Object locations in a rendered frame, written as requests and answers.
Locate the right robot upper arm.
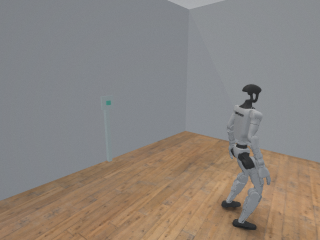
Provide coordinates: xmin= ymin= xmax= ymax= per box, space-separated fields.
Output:
xmin=247 ymin=109 xmax=263 ymax=143

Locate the robot right hand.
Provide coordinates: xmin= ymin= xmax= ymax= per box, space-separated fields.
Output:
xmin=257 ymin=166 xmax=271 ymax=187

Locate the left robot forearm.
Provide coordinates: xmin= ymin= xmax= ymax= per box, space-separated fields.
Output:
xmin=227 ymin=127 xmax=236 ymax=146

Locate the panel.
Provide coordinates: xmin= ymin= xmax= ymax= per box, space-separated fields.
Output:
xmin=100 ymin=95 xmax=114 ymax=162

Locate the right robot shin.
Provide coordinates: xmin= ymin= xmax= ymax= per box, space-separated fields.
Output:
xmin=239 ymin=191 xmax=262 ymax=224

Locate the robot left hand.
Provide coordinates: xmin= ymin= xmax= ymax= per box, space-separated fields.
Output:
xmin=228 ymin=145 xmax=234 ymax=159

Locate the robot right foot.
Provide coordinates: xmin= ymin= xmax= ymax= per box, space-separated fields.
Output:
xmin=232 ymin=219 xmax=257 ymax=230

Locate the right robot forearm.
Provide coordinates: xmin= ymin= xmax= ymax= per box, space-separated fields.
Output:
xmin=250 ymin=135 xmax=265 ymax=168

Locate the left robot upper arm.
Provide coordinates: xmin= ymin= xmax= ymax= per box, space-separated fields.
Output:
xmin=227 ymin=105 xmax=240 ymax=131

